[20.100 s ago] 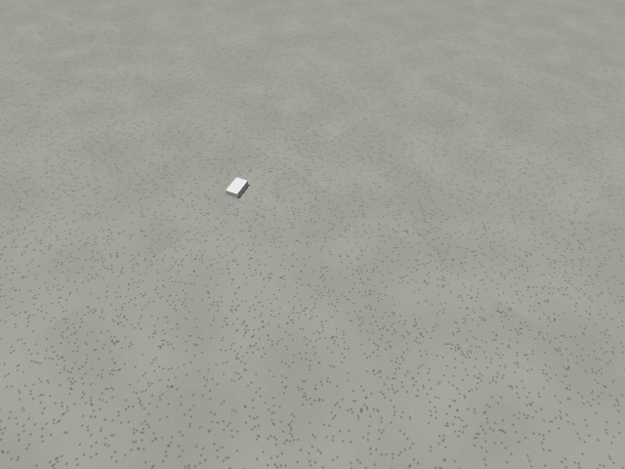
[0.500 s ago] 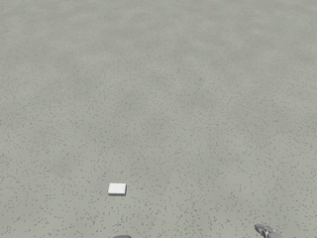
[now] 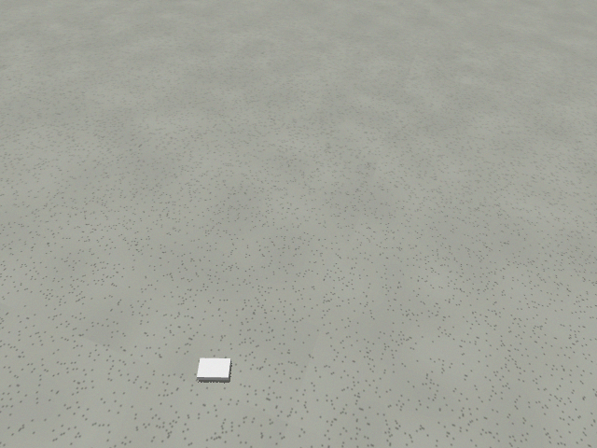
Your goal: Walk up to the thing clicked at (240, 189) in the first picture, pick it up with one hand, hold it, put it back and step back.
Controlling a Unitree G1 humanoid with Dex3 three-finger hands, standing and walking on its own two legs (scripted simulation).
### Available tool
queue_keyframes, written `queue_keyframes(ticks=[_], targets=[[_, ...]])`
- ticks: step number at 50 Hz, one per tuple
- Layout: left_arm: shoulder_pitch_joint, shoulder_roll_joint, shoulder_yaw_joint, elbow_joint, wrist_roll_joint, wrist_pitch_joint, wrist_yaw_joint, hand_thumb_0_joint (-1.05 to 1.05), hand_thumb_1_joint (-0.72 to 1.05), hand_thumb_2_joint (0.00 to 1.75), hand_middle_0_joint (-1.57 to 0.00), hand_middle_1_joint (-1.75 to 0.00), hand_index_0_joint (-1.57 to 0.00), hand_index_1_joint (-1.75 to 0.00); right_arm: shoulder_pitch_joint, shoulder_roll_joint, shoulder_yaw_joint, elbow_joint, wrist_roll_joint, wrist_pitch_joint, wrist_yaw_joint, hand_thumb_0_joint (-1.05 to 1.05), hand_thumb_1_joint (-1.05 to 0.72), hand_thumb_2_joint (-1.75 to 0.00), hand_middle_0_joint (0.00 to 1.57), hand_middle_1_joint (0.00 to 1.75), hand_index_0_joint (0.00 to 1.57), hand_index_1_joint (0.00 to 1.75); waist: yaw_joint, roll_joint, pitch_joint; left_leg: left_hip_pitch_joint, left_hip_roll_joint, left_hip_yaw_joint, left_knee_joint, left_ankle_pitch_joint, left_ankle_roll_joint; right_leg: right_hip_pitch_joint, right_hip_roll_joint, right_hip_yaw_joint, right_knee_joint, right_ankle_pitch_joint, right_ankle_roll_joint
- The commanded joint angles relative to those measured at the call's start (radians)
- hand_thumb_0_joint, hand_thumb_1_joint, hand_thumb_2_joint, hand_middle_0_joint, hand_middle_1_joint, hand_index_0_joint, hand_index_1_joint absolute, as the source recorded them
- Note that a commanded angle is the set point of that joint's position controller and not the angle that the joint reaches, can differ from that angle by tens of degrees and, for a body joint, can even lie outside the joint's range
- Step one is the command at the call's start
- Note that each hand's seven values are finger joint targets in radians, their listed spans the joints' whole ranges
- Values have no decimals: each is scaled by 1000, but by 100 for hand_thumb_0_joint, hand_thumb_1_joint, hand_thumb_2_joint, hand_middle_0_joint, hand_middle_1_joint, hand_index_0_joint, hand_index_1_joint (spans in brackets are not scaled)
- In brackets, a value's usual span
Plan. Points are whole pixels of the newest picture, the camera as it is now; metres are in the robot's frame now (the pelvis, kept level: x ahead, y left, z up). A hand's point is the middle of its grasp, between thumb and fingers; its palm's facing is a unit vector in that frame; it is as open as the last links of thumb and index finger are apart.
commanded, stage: walk up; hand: left
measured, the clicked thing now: (214, 368) +0.48 +0.24 -0.77
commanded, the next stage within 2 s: none
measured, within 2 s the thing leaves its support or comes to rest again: neither
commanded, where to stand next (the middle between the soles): +0.10 -0.01 m, yaw +1 degrees
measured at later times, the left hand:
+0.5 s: hand out of the picture +0.07 +0.26 -0.16, palm faces +0.00 -0.94 -0.34, open 7.4 cm
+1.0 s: hand (130, 407) +0.22 +0.26 -0.17, palm faces -0.03 -0.92 -0.39, open 7.4 cm
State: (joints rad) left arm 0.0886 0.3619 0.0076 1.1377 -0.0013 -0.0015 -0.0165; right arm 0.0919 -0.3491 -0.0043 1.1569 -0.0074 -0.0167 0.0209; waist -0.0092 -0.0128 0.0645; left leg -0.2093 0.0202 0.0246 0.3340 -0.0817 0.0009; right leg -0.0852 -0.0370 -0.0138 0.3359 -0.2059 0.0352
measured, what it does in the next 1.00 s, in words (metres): walks ahead: right foot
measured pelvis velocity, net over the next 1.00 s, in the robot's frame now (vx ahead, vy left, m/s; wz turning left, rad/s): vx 0.10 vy -0.01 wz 0.02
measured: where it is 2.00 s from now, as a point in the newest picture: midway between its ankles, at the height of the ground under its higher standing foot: outside the picture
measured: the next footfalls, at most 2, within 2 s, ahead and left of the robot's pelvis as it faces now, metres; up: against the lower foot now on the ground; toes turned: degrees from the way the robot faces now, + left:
right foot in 0.94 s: +0.22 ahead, -0.13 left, +0.00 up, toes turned -1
left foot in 1.26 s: +0.06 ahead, +0.12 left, +0.00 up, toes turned +3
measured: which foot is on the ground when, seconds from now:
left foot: down 0.00-0.96, up 0.98-1.00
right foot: down 0.00-0.62, up 0.64-0.92, down 0.94-1.00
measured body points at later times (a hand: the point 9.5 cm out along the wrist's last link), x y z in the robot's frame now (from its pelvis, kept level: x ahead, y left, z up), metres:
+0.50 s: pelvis +0.03 -0.01 +0.00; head +0.03 +0.00 +0.45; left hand +0.07 +0.30 -0.13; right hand +0.11 -0.31 -0.13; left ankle +0.06 +0.12 -0.74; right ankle -0.01 -0.14 -0.75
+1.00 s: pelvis +0.10 -0.01 -0.03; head +0.17 -0.02 +0.42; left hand +0.22 +0.31 -0.14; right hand +0.18 -0.32 -0.16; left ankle +0.07 +0.11 -0.73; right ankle +0.18 -0.12 -0.75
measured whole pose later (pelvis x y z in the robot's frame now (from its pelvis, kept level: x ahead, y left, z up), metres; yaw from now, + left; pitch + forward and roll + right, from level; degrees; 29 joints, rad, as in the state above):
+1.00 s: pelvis +0.10 -0.01 -0.03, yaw +1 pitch -3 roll +0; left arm 0.09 0.38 0.04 0.91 0.00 0.03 0.00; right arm 0.16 -0.38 -0.05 0.91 0.03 0.05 -0.02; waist -0.03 0.02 0.20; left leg -0.26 -0.01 -0.02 0.83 -0.48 0.01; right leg -0.36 -0.02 -0.02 0.64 -0.21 -0.01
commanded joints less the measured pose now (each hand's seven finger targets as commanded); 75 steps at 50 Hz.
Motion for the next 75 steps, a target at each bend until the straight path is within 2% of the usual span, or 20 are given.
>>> queue_keyframes(ticks=[1, 17, 18, 20, 25, 29, 30, 31, 32, 41, 46, 49, 54, 58, 62, 64, 65, 67, 71, 75], targets=[[-12, 198, 40, -36, 5, -20, 10, 0, 90, 90, -20, -30, -20, -30, -66, -219, -41, -58, -1, -23, -17, 0, -90, -90, 20, 30, 20, 30, 10, 46, -77, 27, 126, -163, -108, -170, 18, -40, -77, 74, -70, -22, -59], [-3, 198, 40, -32, 8, -24, 18, 0, 90, 90, -20, -30, -20, -30, -80, -207, -41, -61, 6, -13, -19, 0, -90, -90, 20, 30, 20, 30, 3, 7, -100, 106, 114, -124, -37, 23, 16, -62, -90, 64, -91, 63, -47], [63, 243, 60, -70, 27, -33, 4, 0, 90, 90, -20, -30, -20, -30, 9, -269, -78, -89, -10, -14, -4, 0, -90, -90, 20, 30, 20, 30, 0, 1, -181, 138, 53, -89, 9, -413, 60, -49, -44, 45, -56, -321, -86], [72, 247, 72, -83, 41, -31, -3, 0, 90, 90, -20, -30, -20, -30, 9, -268, -88, -109, -25, -7, 7, 0, -90, -90, 20, 30, 20, 30, 9, 9, -22, -29, 56, -126, 17, -608, 63, -155, -61, 105, -32, -540, -111], [142, 307, 103, -136, 39, -55, 9, 0, 90, 90, -20, -30, -20, -30, -48, -206, -92, -200, -30, -21, 16, 0, -90, -90, 20, 30, 20, 30, 60, -144, 43, -285, 24, -26, 335, -284, 13, 70, -251, 322, -175, -203, -224], [20, 267, 88, -220, 31, -38, -3, 0, 90, 90, -20, -30, -20, -30, 111, -203, -109, -174, -27, -41, 16, 0, -90, -90, 20, 30, 20, 30, -48, -107, 27, 46, 8, 6, 57, -205, 27, -126, -159, 114, 49, -31, -172], [22, 203, 66, -240, 22, -34, -3, 0, 90, 90, -20, -30, -20, -30, 191, -252, -126, -154, -35, -48, 5, 0, -90, -90, 20, 30, 20, 30, -80, 47, -9, 215, 48, -120, -25, -225, 53, -261, -58, 6, 270, 52, -111], [61, 149, 53, -250, 15, -33, -1, 0, 90, 90, -20, -30, -20, -30, 264, -358, -154, -158, -43, -57, -1, 0, -90, -90, 20, 30, 20, 30, -94, 307, -19, 348, 268, -482, -118, -186, 132, -502, 93, -47, 555, -247, -57], [87, 229, 76, -229, 22, -28, 16, 0, 90, 90, -20, -30, -20, -30, 272, -391, -159, -175, -23, -59, -1, 0, -90, -90, 20, 30, 20, 30, -81, 212, -15, 296, 356, -569, -89, -64, 219, -499, 64, 94, 647, -393, -78], [119, 172, 64, -227, -6, 5, 23, 0, 90, 90, -20, -30, -20, -30, 103, -264, -96, -274, 4, -30, -52, 0, -90, -90, 20, 30, 20, 30, 11, 194, -26, 82, 204, -78, 124, 689, 161, -219, 20, 8, 398, -93, -53], [113, 231, 92, -253, 5, 19, 28, 0, 90, 90, -20, -30, -20, -30, 71, -248, -92, -320, 34, 39, -55, 0, -90, -90, 20, 30, 20, 30, 27, 97, -78, -29, 97, -54, 326, 368, 81, -81, 1, 3, 167, 301, -92], [83, 341, 106, -307, 9, 15, 37, 0, 90, 90, -20, -30, -20, -30, 157, -207, -87, -317, 36, 75, -70, 0, -90, -90, 20, 30, 20, 30, 34, -248, -156, -144, -108, -104, 849, -630, 18, -72, -395, 443, 88, 877, -374], [-38, 244, 98, -390, 30, 32, 59, 0, 90, 90, -20, -30, -20, -30, 207, -235, -97, -310, 30, 72, -67, 0, -90, -90, 20, 30, 20, 30, 1, -157, -199, -191, -80, -127, 943, -490, -20, -97, -236, 170, 194, 682, -315], [17, 235, 99, -387, 48, 40, 58, 0, 90, 90, -20, -30, -20, -30, 167, -217, -83, -318, 13, 50, -59, 0, -90, -90, 20, 30, 20, 30, 50, -205, -232, -212, -39, -51, 550, -488, -22, 37, -225, 191, 220, 481, -292], [-37, 252, 97, -395, 15, 69, 37, 0, 90, 90, -20, -30, -20, -30, 245, -232, -103, -268, -27, 31, -51, 0, -90, -90, 20, 30, 20, 30, -17, -152, -141, 23, -44, -32, 150, -203, 8, -264, -187, 191, 308, 153, -184], [-101, 216, 98, -418, 9, 70, 47, 0, 90, 90, -20, -30, -20, -30, 112, -444, -144, -324, -34, 27, -40, 0, -90, -90, 20, 30, 20, 30, -47, 295, -36, -179, 384, -590, -55, -48, 215, -438, 99, 99, 662, -431, -52], [-118, 250, 114, -403, 27, 70, 54, 0, 90, 90, -20, -30, -20, -30, 60, -442, -151, -344, -32, 16, -41, 0, -90, -90, 20, 30, 20, 30, -45, 242, 5, -241, 426, -635, -58, 14, 290, -413, 93, 209, 835, -438, -55], [-14, 229, 116, -345, 7, 71, 44, 0, 90, 90, -20, -30, -20, -30, -12, -328, -117, -351, -35, -1, -60, 0, -90, -90, 20, 30, 20, 30, 42, 68, -10, -120, 253, -334, 79, 142, 202, -465, 131, 270, 956, -295, -65], [40, 220, 105, -326, 20, 28, 8, 0, 90, 90, -20, -30, -20, -30, 94, -271, -114, -337, -31, -35, -52, 0, -90, -90, 20, 30, 20, 30, -17, 147, -134, 225, 203, -281, 70, -182, 173, -480, 59, 162, 641, -216, -24], [-20, 256, 103, -354, 38, -13, -19, 0, 90, 90, -20, -30, -20, -30, 233, -350, -145, -336, -41, -34, -23, 0, -90, -90, 20, 30, 20, 30, -103, 198, -28, 270, 268, -348, -18, -447, 242, -516, 52, 72, 449, -345, -29]])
